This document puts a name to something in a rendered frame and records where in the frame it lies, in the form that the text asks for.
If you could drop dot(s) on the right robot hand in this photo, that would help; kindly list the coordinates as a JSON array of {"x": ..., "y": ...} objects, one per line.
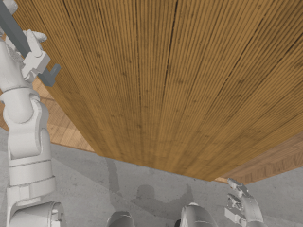
[{"x": 244, "y": 210}]

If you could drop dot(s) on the left robot thigh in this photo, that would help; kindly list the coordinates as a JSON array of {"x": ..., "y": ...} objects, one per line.
[{"x": 120, "y": 219}]

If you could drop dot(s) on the right robot thigh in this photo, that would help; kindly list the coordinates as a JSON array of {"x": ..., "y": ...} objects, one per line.
[{"x": 196, "y": 216}]

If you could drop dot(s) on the robot left forearm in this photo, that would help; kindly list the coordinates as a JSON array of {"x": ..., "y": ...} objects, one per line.
[{"x": 29, "y": 149}]

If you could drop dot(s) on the handle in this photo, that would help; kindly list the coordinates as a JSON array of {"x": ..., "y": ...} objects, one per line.
[{"x": 19, "y": 39}]

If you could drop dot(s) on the robot thigh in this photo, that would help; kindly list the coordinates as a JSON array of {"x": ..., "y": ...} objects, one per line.
[
  {"x": 196, "y": 216},
  {"x": 120, "y": 219}
]

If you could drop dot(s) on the wardrobe door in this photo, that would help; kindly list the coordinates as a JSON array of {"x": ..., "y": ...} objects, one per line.
[
  {"x": 192, "y": 87},
  {"x": 280, "y": 152}
]

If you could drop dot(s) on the left robot hand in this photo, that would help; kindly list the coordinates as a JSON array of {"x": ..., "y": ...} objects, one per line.
[{"x": 12, "y": 75}]

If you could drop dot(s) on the robot left upper arm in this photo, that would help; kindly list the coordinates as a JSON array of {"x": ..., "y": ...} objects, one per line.
[{"x": 48, "y": 214}]

